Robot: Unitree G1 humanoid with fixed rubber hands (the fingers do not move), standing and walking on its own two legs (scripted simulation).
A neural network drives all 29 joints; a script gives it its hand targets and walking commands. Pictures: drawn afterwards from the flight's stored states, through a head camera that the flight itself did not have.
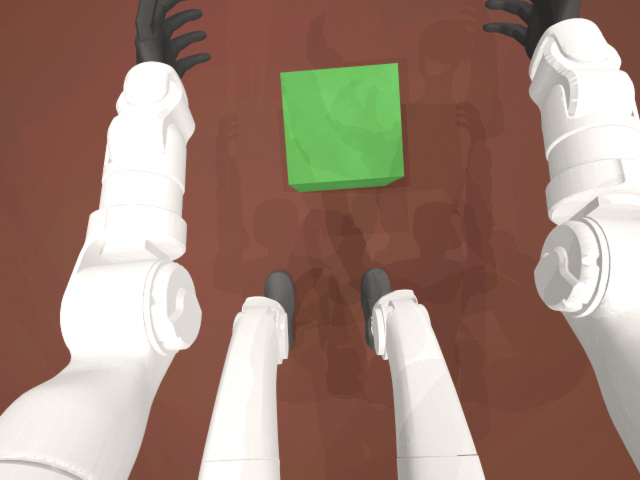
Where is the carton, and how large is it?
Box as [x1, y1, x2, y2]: [280, 63, 403, 191]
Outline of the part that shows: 397,63 280,73 288,182 291,186 299,191 384,185 403,176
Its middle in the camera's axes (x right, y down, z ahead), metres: +0.04 -0.21 +0.82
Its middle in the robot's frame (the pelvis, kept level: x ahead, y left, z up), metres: +0.53 -0.03 -0.53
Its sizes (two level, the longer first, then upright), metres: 0.210 0.200 0.250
